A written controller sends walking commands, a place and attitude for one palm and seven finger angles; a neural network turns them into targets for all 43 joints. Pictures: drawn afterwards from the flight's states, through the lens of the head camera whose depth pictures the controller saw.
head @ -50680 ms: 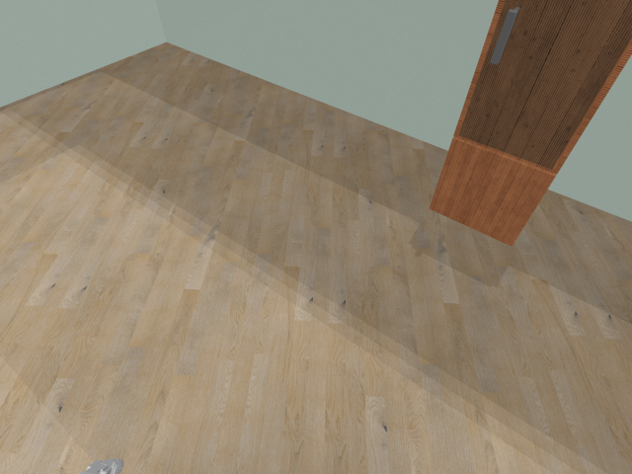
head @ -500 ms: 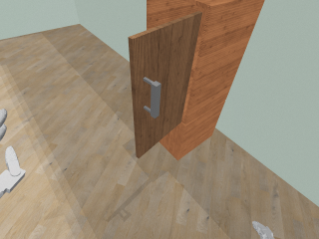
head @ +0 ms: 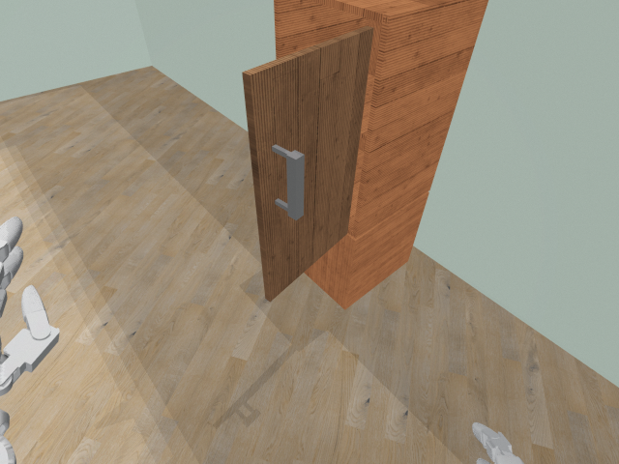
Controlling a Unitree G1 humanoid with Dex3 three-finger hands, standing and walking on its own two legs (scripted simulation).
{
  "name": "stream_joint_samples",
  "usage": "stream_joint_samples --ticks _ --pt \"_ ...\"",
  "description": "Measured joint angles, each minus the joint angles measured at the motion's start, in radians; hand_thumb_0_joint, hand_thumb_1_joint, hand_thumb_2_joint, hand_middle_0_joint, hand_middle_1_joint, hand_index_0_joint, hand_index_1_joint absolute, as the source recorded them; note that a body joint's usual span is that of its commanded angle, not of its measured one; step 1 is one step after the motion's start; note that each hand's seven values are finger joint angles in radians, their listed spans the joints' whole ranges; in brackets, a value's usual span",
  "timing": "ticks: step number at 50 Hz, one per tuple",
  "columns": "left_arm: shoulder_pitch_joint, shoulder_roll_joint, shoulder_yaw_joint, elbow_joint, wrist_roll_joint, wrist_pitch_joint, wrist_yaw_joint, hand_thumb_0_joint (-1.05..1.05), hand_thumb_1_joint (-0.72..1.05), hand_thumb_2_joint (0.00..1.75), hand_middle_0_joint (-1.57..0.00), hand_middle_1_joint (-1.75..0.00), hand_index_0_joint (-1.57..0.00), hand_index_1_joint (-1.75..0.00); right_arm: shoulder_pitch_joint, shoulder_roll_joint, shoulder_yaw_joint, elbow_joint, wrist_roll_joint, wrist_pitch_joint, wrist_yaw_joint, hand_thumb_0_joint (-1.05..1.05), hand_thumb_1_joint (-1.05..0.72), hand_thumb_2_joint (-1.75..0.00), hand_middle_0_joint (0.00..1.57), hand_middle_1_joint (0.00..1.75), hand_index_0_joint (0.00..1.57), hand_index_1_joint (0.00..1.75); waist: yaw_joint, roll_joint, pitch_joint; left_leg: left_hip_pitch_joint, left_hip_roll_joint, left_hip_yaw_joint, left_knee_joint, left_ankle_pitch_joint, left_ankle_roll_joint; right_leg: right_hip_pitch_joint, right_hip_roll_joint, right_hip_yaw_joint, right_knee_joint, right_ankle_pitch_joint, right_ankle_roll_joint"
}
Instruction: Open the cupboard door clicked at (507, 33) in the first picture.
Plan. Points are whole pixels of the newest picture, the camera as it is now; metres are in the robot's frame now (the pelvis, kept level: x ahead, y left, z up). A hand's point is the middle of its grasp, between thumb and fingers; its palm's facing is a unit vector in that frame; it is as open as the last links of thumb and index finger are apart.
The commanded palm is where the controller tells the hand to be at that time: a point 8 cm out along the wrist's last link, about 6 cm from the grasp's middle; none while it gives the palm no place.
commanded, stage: let the arm hang, fingers relaxed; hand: left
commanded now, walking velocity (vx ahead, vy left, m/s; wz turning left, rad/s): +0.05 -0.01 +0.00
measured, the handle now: (287, 182) +0.61 +0.09 +0.04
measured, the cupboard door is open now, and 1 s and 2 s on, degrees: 99 99 99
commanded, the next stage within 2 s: look to check the result in 1.18 s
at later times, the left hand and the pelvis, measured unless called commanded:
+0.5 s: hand out of the picture +0.03 +0.19 -0.17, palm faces +0.09 -0.97 -0.21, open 6.9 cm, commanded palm none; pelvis +0.02 -0.01 +0.01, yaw +3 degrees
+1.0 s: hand out of the picture +0.02 +0.16 -0.17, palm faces +0.07 -0.98 -0.19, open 7.4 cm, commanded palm none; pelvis +0.02 -0.01 +0.01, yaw +2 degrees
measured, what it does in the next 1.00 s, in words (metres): stands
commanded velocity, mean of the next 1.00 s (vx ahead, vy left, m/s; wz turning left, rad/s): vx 0.00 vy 0.00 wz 0.00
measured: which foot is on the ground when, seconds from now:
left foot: down 0.00-1.00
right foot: down 0.00-1.00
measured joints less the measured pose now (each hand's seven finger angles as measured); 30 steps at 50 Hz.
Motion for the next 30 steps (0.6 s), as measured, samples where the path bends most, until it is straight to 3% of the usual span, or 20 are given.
stream_joint_samples --ticks 4,5,7,12,17,19,23,30 --pt "0.005 0.019 0.018 -0.001 0.009 -0.009 0.002 0.01 0.89 0.90 -0.21 -0.30 -0.21 -0.30 0.011 0.006 -0.006 -0.015 0.004 -0.016 -0.003 0.02 -0.90 -0.90 0.20 0.30 0.20 0.30 -0.022 -0.017 0.005 0.017 -0.008 -0.001 -0.034 0.021 -0.007 0.008 -0.007 0.001 -0.015 0.022 0.001" --pt "-0.016 0.028 0.003 0.043 0.024 -0.022 -0.016 0.01 0.89 0.90 -0.20 -0.30 -0.21 -0.30 0.011 0.000 -0.015 -0.001 0.003 -0.034 0.017 0.01 -0.90 -0.90 0.20 0.30 0.20 0.30 -0.024 -0.009 -0.001 0.000 -0.008 -0.008 -0.024 0.020 -0.008 -0.002 -0.007 -0.007 -0.012 0.029 0.000" --pt "-0.105 0.025 -0.077 0.232 0.043 0.020 -0.074 0.01 0.89 0.90 -0.20 -0.30 -0.20 -0.30 -0.007 -0.025 -0.032 0.054 0.000 -0.017 0.056 0.01 -0.90 -0.90 0.20 0.30 0.20 0.30 -0.014 0.021 -0.017 -0.036 -0.013 -0.020 0.012 0.008 -0.010 -0.030 -0.011 -0.019 0.018 0.011 -0.001" --pt "-0.253 -0.084 -0.269 0.808 0.057 0.187 -0.143 0.00 0.90 0.90 -0.19 -0.29 -0.20 -0.30 -0.033 -0.035 -0.031 0.159 -0.021 0.092 0.090 0.01 -0.90 -0.90 0.19 0.30 0.20 0.30 -0.032 0.045 -0.018 -0.063 -0.025 -0.034 0.083 -0.033 -0.007 -0.048 -0.023 -0.033 0.086 -0.043 -0.003" --pt "-0.257 -0.199 -0.377 1.201 0.045 0.237 -0.159 0.01 0.91 0.90 -0.19 -0.29 -0.20 -0.30 -0.011 0.017 -0.003 0.233 -0.027 0.121 0.094 0.01 -0.91 -0.90 0.19 0.30 0.20 0.29 -0.052 -0.019 0.046 -0.018 -0.026 -0.023 0.046 -0.029 -0.006 -0.015 -0.025 -0.022 0.064 -0.040 0.004" --pt "-0.259 -0.206 -0.336 1.263 0.021 0.209 -0.131 -0.03 0.98 0.90 -0.20 -0.30 -0.21 -0.30 0.011 0.042 0.005 0.272 -0.022 0.123 0.088 0.01 -0.91 -0.90 0.19 0.30 0.20 0.29 -0.039 -0.034 0.066 -0.011 -0.021 -0.035 0.015 -0.011 -0.010 0.003 -0.018 -0.034 0.019 -0.017 -0.002" --pt "-0.247 -0.164 -0.336 1.361 0.030 0.188 -0.139 -0.05 1.01 0.90 -0.21 -0.30 -0.21 -0.30 0.041 0.070 0.006 0.343 -0.019 0.134 0.081 0.01 -0.90 -0.90 0.20 0.30 0.20 0.29 -0.013 -0.031 0.085 0.009 -0.014 -0.045 -0.042 0.020 -0.015 0.034 -0.009 -0.043 -0.058 0.021 -0.007" --pt "-0.200 -0.142 -0.346 1.500 0.030 0.185 -0.139 -0.02 0.95 0.90 -0.20 -0.30 -0.20 -0.30 0.042 0.076 -0.008 0.406 -0.009 0.133 0.070 0.01 -0.90 -0.90 0.20 0.30 0.20 0.30 -0.009 0.003 0.095 0.051 -0.016 -0.032 -0.100 0.042 -0.011 0.068 -0.011 -0.031 -0.110 0.045 -0.003"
